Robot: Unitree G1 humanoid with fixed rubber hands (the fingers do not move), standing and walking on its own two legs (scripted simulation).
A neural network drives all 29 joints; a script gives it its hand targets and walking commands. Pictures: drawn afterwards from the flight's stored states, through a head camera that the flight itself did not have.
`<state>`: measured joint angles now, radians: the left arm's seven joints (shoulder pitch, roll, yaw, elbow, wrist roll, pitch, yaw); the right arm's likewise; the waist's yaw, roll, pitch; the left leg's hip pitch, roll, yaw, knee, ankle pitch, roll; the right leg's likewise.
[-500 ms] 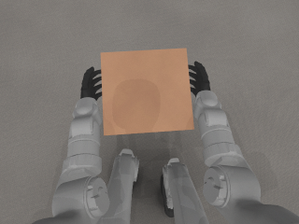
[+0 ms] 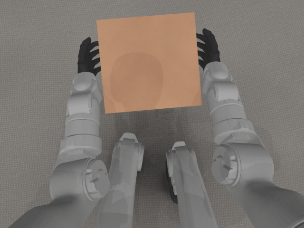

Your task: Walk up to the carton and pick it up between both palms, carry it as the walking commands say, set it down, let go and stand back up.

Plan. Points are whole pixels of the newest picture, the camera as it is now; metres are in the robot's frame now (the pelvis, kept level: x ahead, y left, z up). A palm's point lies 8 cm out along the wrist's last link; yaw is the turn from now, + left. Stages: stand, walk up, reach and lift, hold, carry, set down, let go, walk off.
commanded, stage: set down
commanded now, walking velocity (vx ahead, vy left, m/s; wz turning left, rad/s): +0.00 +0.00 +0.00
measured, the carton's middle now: (149, 74) +0.48 +0.05 -0.16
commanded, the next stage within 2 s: none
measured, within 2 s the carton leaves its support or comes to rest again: neither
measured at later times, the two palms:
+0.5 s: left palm (97, 75) +0.47 +0.20 -0.18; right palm (198, 65) +0.52 -0.09 -0.18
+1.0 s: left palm (103, 75) +0.49 +0.21 -0.26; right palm (191, 69) +0.54 -0.09 -0.26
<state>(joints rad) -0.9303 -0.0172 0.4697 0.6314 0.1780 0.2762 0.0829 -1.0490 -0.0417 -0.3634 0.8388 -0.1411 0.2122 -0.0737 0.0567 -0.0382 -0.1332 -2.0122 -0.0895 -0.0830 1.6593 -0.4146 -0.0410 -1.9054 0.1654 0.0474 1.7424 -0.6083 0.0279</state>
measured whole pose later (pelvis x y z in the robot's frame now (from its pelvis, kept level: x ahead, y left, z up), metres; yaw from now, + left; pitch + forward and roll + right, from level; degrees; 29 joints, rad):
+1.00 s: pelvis -0.01 +0.00 -0.11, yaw -2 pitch +44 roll +0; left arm -1.23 0.13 0.47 0.78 0.09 0.24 0.09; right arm -1.40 -0.17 -0.23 0.98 -0.06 0.22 -0.15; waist 0.10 -0.04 0.16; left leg -2.32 -0.06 -0.04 2.02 -0.47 -0.05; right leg -2.23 0.23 0.04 2.12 -0.66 0.06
